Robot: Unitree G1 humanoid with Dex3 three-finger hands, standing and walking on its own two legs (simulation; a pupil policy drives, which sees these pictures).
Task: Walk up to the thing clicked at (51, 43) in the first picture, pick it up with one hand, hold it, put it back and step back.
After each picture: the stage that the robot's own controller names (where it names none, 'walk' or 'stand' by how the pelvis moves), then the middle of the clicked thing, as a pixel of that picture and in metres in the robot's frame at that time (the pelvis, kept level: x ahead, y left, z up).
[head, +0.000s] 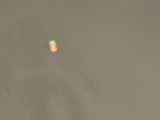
stand; (53, 46) +1.41 +0.35 -0.72
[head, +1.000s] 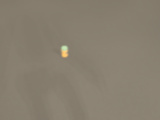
walk; (64, 51) +1.32 +0.15 -0.70
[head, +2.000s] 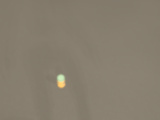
walk; (61, 81) +0.83 +0.16 -0.71
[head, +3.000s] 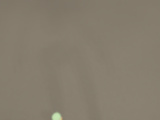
walk; (57, 119) +0.51 +0.23 -0.69
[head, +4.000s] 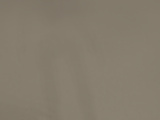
stand; out of the picture +0.39 +0.20 -0.71
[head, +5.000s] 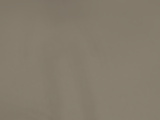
stand; out of the picture +0.36 +0.18 -0.72
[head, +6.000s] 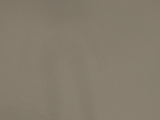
stand; out of the picture +0.40 +0.19 -0.73
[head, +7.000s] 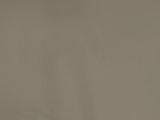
stand; out of the picture +0.38 +0.19 -0.73
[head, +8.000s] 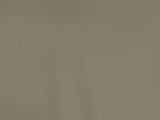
go down; out of the picture +0.38 +0.19 -0.73
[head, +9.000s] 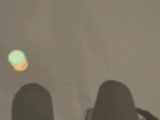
go down; (18, 61) +0.46 +0.24 -0.33
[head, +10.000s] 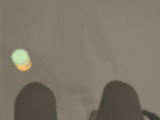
approach; (22, 60) +0.46 +0.24 -0.30
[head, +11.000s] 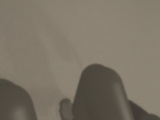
close in; out of the picture +0.44 +0.29 -0.22
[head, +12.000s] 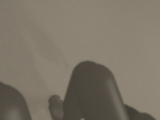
close; out of the picture +0.43 +0.30 -0.22
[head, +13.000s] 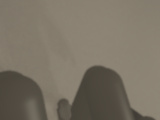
lift; out of the picture +0.38 +0.27 -0.22
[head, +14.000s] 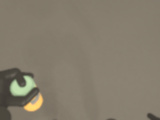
lift; (28, 94) +0.32 +0.19 -0.02
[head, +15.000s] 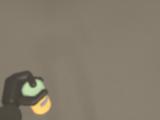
hold; (37, 97) +0.32 +0.17 -0.01
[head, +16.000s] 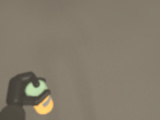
hold; (40, 97) +0.32 +0.16 -0.02
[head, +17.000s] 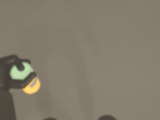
crouch; (26, 78) +0.39 +0.19 -0.08
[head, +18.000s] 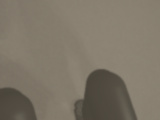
lower; out of the picture +0.47 +0.29 -0.16
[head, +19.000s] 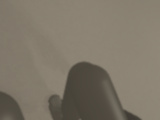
lower; out of the picture +0.43 +0.30 -0.23
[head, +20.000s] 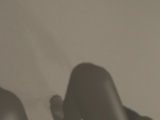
lower; out of the picture +0.43 +0.30 -0.23
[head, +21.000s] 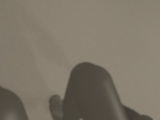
lower; out of the picture +0.43 +0.30 -0.23
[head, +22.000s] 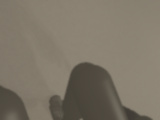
lower; out of the picture +0.43 +0.30 -0.23
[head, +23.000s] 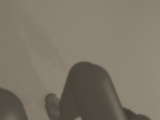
open; out of the picture +0.42 +0.28 -0.23
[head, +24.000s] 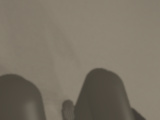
stand; out of the picture +0.42 +0.27 -0.24
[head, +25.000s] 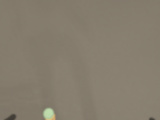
stand; (49, 115) +0.40 +0.19 -0.60
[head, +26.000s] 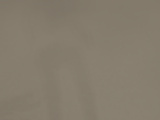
stand; out of the picture +0.39 +0.19 -0.67
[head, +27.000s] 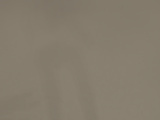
stand; out of the picture +0.39 +0.19 -0.67
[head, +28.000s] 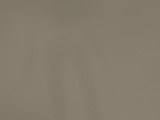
stand; out of the picture +0.40 +0.18 -0.72
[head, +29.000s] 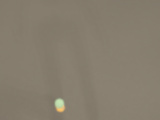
walk; (59, 105) +0.47 +0.15 -0.70
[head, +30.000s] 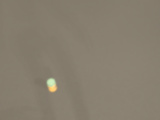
walk; (51, 85) +0.66 +0.24 -0.70
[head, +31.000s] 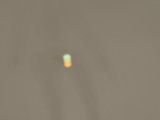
stand; (67, 60) +1.01 +0.17 -0.69
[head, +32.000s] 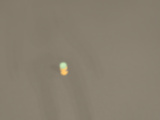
stand; (63, 68) +1.01 +0.20 -0.72
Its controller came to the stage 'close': yes
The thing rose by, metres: 0.70
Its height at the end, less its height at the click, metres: +0.00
